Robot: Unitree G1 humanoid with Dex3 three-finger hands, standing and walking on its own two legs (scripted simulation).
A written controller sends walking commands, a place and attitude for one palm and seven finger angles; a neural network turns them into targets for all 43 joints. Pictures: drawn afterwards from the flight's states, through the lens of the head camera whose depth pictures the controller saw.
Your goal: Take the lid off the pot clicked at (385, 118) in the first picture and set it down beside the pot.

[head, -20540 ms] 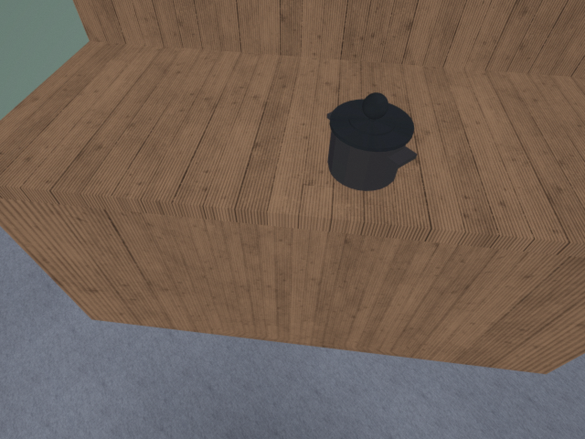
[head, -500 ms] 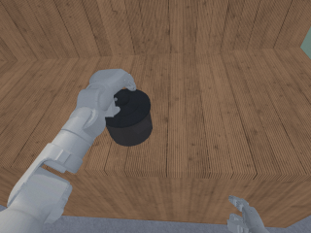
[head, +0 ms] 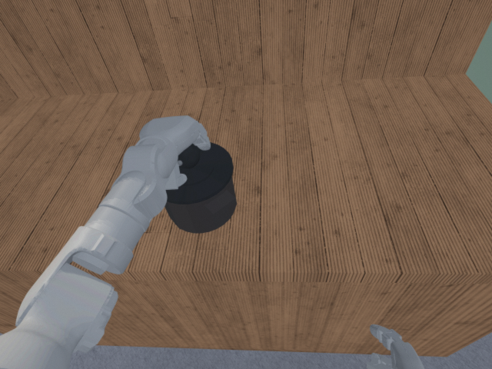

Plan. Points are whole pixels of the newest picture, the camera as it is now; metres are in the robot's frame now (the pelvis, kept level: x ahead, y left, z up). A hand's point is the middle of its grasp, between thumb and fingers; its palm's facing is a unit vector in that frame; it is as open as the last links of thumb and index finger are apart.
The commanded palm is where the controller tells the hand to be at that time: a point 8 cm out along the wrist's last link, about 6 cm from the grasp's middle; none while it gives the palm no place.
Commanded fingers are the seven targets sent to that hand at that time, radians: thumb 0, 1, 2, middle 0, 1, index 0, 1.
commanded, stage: close the fingers and squeeze the knob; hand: left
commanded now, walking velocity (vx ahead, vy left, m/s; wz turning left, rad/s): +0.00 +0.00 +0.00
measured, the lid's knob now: (187, 155) +0.46 +0.12 +0.11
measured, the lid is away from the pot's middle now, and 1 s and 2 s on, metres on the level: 0.00 0.01 0.01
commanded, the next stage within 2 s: lift the lid straight up in 1.48 s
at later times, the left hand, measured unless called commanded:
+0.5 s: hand (181, 161) +0.42 +0.12 +0.13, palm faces -0.25 -0.05 -0.97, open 8.7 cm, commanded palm +0.40 +0.12 +0.19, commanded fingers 0.00 0.08 1.13 -0.71 -0.77 -0.71 -0.77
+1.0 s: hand (182, 163) +0.42 +0.11 +0.13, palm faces -0.25 -0.04 -0.97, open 7.5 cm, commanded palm +0.40 +0.12 +0.19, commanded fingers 0.00 0.34 1.02 -0.75 -0.88 -0.79 -0.90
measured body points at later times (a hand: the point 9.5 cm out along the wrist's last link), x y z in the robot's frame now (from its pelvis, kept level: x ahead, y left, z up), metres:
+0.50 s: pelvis +0.00 +0.00 +0.00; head +0.01 -0.04 +0.45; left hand +0.43 +0.12 +0.18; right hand +0.17 -0.23 -0.12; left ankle +0.00 +0.10 -0.74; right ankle +0.00 -0.11 -0.74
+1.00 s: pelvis +0.00 +0.00 +0.00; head +0.01 -0.04 +0.45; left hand +0.43 +0.11 +0.18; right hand +0.17 -0.23 -0.12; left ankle +0.00 +0.10 -0.74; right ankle +0.00 -0.11 -0.74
